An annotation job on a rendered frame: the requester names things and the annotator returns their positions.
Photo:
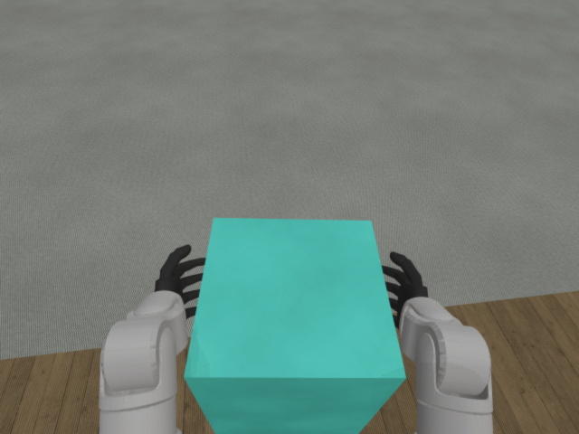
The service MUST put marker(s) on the robot right forearm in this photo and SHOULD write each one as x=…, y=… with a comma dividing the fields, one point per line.
x=453, y=370

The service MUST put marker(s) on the robot left forearm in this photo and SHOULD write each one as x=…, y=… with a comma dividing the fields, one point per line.
x=138, y=380

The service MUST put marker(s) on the robot right hand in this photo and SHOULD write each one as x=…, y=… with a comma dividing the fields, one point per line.
x=410, y=280

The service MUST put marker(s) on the robot left hand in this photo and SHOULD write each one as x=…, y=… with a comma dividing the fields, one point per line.
x=171, y=273

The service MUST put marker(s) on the carton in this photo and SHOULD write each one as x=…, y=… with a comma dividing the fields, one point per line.
x=293, y=330

